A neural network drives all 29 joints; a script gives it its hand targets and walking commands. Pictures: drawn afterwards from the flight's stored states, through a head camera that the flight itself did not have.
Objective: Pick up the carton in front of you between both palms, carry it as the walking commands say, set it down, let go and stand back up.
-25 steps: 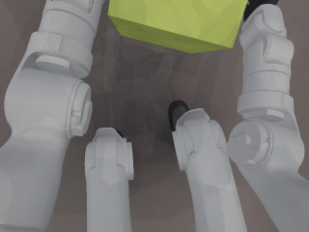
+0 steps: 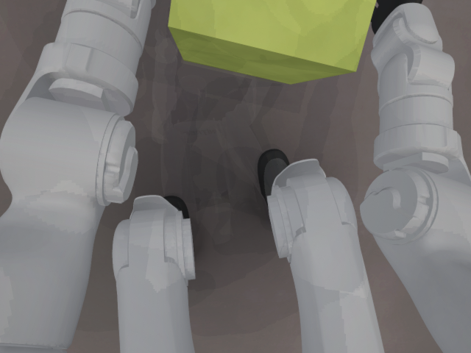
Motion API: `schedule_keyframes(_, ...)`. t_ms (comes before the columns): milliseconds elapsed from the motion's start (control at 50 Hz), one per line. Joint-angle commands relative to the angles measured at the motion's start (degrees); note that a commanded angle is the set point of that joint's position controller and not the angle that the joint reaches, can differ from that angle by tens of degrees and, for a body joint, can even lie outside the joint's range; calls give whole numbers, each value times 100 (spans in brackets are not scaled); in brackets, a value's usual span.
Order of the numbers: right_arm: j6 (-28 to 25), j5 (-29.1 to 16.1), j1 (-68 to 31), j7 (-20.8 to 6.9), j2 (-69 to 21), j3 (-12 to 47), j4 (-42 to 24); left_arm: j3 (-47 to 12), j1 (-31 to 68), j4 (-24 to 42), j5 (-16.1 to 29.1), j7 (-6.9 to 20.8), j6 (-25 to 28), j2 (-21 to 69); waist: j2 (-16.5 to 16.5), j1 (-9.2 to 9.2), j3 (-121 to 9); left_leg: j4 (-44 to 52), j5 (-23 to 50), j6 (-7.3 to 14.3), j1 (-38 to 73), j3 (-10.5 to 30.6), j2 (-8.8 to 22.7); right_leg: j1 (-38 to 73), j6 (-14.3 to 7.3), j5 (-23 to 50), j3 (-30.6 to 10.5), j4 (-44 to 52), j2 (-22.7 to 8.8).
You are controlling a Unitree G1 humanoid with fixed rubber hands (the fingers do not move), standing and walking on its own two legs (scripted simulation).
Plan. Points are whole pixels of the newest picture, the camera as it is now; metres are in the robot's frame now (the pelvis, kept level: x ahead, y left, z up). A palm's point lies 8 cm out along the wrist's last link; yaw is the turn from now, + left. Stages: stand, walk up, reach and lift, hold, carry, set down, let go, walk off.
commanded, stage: set down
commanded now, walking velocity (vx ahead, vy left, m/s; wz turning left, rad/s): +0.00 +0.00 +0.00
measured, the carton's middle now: out of the picture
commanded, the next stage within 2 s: let go in 1.88 s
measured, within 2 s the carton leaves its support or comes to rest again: rests again in 0.10 s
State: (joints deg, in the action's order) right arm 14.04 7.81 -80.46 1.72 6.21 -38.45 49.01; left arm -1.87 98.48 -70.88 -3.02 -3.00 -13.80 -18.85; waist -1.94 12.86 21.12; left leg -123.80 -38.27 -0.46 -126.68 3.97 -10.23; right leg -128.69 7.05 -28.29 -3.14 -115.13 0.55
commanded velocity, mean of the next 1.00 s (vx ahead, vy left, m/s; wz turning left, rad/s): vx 0.00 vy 0.00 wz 0.00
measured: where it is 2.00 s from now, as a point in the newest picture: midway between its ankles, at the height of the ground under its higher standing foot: (228, 230)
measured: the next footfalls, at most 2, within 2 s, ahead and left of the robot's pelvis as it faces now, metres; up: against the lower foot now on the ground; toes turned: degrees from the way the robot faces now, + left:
none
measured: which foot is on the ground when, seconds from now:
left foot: down 0.00-1.00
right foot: down 0.00-1.00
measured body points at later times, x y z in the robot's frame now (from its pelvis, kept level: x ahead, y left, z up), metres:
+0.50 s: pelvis +0.00 +0.00 -0.01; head +0.39 +0.01 +0.20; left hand +0.60 +0.02 -0.21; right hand +0.50 -0.28 -0.20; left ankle +0.07 +0.10 -0.36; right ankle +0.13 -0.15 -0.36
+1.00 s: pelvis -0.01 -0.02 -0.01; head +0.38 -0.03 +0.21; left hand +0.64 +0.04 -0.16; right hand +0.51 -0.30 -0.17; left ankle +0.07 +0.10 -0.36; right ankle +0.13 -0.15 -0.36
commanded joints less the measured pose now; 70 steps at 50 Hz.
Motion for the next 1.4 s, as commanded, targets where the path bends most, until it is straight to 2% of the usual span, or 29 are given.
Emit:
schedule_keyframes(0, -162, -401, -2971, -1058, -3214, 1457, -274, -423, 2033, 775, 253, 960, 332, 3781, -1352, 520, -5324, 1277, 2013, 103, 2251, -116, 288, 2703, -413, 2085, 844, 194, 287)
schedule_keyframes(260, -201, -322, -2709, -1009, -2724, 1119, 64, 14, 1350, 322, -401, 1069, 179, 3228, -1171, 113, -4398, 1141, 1864, 220, 2039, -5, 381, 2260, -409, 1644, 744, 21, 320)
schedule_keyframes(380, -189, -111, -2316, -946, -2419, 754, 308, 162, 1215, 284, -629, 1113, 136, 2780, -1170, 64, -3990, 1137, 1685, 211, 1989, 47, 471, 2070, -383, 1398, 774, -38, 317)
schedule_keyframes(440, -266, 12, -2043, -852, -2179, 515, 472, 64, 1390, 387, -624, 1077, 166, 2398, -1173, 151, -3975, 1126, 1678, 160, 2118, 94, 544, 2104, -336, 1368, 830, -83, 279)
schedule_keyframes(480, -377, 38, -1755, -706, -1663, 314, 574, -12, 1459, 452, -550, 966, 219, 1801, -1213, 232, -4093, 1108, 1816, 102, 2348, 135, 611, 2150, -287, 1420, 879, -114, 219)
schedule_keyframes(520, -592, 22, -1268, -376, -561, 27, 655, -77, 1525, 604, -367, 681, 310, 595, -1205, 345, -4347, 1097, 2048, 16, 2646, 199, 713, 2300, -232, 1591, 939, -130, 137)
schedule_keyframes(580, -986, -316, -1001, 143, 1020, -36, 910, -419, 1892, 697, 72, 231, 455, -962, -1189, 498, -4842, 1020, 2390, -52, 3052, 333, 856, 2476, -218, 1904, 973, -145, 40)
schedule_keyframes(620, -1130, -586, -1107, 278, 1292, 131, 1049, -746, 2219, 738, 436, 158, 494, -1113, -1301, 644, -5145, 954, 2445, -85, 3166, 352, 896, 2537, -252, 2108, 960, -143, 12)
schedule_keyframes(680, -1227, -1011, -1212, 303, 1344, 496, 1107, -1265, 2477, 885, 988, 253, 533, -935, -1514, 842, -5456, 849, 2487, -96, 3180, 309, 919, 2641, -334, 2384, 910, -108, -44)
schedule_keyframes(740, -1237, -1343, -1247, 319, 1321, 818, 990, -1525, 2554, 1000, 1342, 368, 535, -870, -1576, 978, -5801, 754, 2444, -80, 3163, 225, 927, 2925, -395, 2633, 886, -14, -80)
schedule_keyframes(780, -1205, -1498, -1269, 357, 1330, 969, 812, -1540, 2551, 1028, 1419, 397, 511, -992, -1571, 994, -6081, 710, 2367, -68, 3172, 134, 922, 3220, -416, 2768, 877, 61, -71)
schedule_keyframes(880, -1009, -1733, -1397, 553, 1426, 1206, 123, -1251, 2592, 1060, 1255, 320, 403, -1510, -1501, 827, -7110, 777, 1993, -11, 3199, -176, 830, 4296, -450, 3015, 845, 254, 40)
schedule_keyframes(960, -692, -1710, -1251, 838, 1446, 1347, -577, -949, 2598, 1227, 1083, 276, 211, -1751, -1365, 819, -8058, 1005, 1631, 52, 3262, -408, 701, 5211, -481, 3074, 882, 575, 170)
schedule_keyframes(1020, -450, -1593, -1061, 990, 1291, 1393, -768, -727, 2349, 980, 1004, 325, 55, -1814, -1166, 785, -7852, 1287, 1230, 98, 3006, -491, 644, 5267, -464, 2779, 920, 888, 226)
schedule_keyframes(1120, -240, -1420, -1018, 985, 839, 1444, -1068, -354, 1966, 605, 818, 507, -10, -1753, -816, 626, -7211, 1798, 936, 180, 2593, -511, 601, 5043, -369, 2424, 954, 1300, 246)
schedule_keyframes(1180, -139, -1366, -1008, 949, 718, 1449, -1236, -137, 1892, 558, 644, 564, -37, -1792, -737, 530, -7180, 2097, 908, 201, 2626, -524, 582, 5018, -324, 2307, 969, 1539, 259)
schedule_keyframes(1260, -20, -1310, -869, 923, 676, 1393, -1408, 33, 1882, 732, 473, 607, -96, -1828, -832, 524, -7500, 2454, 1058, 189, 3014, -547, 554, 5073, -303, 2331, 1017, 1877, 282)
schedule_keyframes(1380, 151, -1209, -440, 890, 754, 1221, -1773, 3, 1791, 1277, 390, 660, -268, -1691, -1289, 681, -8293, 2953, 1684, 98, 4098, -558, 484, 5146, -331, 2721, 1127, 2408, 314)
